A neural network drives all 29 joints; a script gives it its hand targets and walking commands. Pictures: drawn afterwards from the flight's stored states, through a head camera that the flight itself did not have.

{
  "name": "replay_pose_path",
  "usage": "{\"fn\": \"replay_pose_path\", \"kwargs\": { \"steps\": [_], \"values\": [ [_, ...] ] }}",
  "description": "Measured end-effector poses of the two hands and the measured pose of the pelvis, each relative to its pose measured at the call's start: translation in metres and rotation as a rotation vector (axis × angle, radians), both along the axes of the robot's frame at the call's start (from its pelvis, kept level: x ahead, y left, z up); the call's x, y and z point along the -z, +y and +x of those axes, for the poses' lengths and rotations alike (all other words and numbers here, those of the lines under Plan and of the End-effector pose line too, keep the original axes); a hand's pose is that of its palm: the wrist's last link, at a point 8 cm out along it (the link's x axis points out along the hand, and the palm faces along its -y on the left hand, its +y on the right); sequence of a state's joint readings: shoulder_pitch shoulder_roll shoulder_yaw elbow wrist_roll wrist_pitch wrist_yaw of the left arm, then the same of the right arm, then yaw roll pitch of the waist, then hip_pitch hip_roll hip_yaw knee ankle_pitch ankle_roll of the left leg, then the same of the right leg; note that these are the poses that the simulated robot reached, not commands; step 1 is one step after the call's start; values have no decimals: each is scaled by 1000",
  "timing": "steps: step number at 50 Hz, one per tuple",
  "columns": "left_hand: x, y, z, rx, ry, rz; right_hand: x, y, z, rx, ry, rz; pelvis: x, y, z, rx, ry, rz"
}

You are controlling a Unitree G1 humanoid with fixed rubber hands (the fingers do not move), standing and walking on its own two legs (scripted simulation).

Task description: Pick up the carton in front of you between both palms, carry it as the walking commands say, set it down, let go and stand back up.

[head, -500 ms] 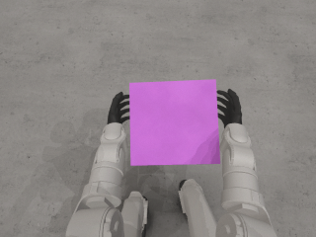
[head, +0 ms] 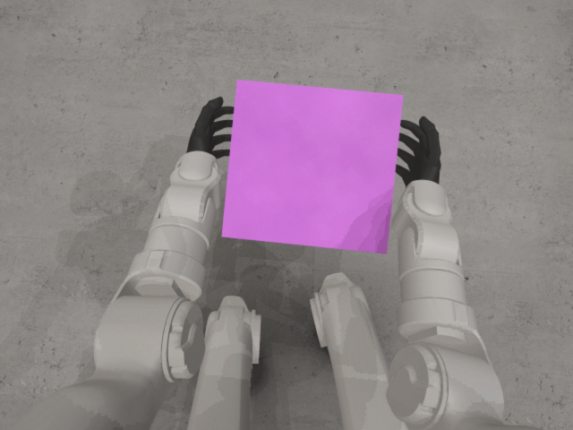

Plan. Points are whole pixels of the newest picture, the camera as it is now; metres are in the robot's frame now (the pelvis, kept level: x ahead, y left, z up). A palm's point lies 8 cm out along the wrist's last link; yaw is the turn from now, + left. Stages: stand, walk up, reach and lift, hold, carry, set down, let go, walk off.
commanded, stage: set down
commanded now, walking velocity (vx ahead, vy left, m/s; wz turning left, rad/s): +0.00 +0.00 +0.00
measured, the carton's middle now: (308, 175) +0.46 -0.08 -0.19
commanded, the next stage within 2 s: none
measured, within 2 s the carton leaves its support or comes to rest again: rests again in 1.26 s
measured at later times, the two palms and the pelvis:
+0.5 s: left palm (232, 161) +0.52 +0.04 -0.25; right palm (394, 198) +0.41 -0.23 -0.24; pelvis -0.02 +0.02 -0.10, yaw -1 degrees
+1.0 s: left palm (235, 165) +0.53 +0.04 -0.30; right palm (387, 200) +0.42 -0.23 -0.28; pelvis -0.01 +0.02 -0.12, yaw -2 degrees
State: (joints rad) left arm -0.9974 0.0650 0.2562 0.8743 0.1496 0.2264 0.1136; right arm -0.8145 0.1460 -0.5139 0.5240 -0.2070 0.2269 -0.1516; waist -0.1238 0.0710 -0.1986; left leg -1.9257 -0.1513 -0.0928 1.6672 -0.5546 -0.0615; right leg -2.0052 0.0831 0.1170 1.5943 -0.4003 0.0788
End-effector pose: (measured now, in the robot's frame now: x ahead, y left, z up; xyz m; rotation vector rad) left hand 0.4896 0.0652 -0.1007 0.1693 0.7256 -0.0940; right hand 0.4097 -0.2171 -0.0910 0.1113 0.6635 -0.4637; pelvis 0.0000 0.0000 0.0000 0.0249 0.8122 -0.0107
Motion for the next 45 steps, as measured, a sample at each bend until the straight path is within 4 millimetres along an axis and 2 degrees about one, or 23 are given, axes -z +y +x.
{"fn": "replay_pose_path", "kwargs": {
  "steps": [13, 29, 33, 45],
  "values": [
    [79, -11, 17, 78, 29, 8, 73, -7, 1, 44, 40, -15, 53, 13, -12, -21, 28, -25],
    [177, -24, 40, 168, 58, 25, 169, -14, 2, 70, 89, -9, 106, 18, -21, -39, 38, -52],
    [187, -28, 40, 179, 64, 28, 177, -15, 3, 62, 113, -2, 111, 17, -17, -38, 19, -55],
    [193, -22, 45, 192, 67, 26, 185, -13, 9, 38, 116, 5, 119, 19, -12, -37, 15, -68]
  ]
}}
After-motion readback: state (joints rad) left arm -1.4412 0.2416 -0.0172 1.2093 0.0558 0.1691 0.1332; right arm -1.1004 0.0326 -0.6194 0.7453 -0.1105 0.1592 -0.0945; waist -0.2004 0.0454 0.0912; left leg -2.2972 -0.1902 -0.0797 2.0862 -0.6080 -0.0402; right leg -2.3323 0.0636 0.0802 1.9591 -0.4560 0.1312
